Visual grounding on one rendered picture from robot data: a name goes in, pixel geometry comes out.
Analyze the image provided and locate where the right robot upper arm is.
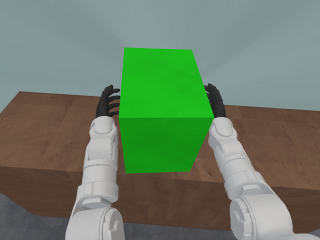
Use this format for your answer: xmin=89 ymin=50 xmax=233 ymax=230
xmin=229 ymin=194 xmax=320 ymax=240

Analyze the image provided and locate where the robot left forearm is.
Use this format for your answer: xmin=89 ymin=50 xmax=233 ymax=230
xmin=65 ymin=116 xmax=119 ymax=240

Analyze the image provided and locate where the robot right hand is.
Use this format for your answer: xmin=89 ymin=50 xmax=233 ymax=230
xmin=204 ymin=83 xmax=227 ymax=119

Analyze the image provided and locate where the robot left hand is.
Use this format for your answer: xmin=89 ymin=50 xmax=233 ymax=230
xmin=95 ymin=84 xmax=121 ymax=118

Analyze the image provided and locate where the carton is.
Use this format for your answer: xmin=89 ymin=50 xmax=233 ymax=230
xmin=118 ymin=47 xmax=215 ymax=174

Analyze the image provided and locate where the robot right forearm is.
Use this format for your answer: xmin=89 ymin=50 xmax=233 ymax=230
xmin=208 ymin=117 xmax=293 ymax=229

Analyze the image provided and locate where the pedestal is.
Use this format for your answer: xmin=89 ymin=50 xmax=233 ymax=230
xmin=0 ymin=91 xmax=320 ymax=234

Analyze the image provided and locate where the left robot upper arm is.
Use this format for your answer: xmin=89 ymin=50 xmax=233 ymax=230
xmin=66 ymin=207 xmax=125 ymax=240

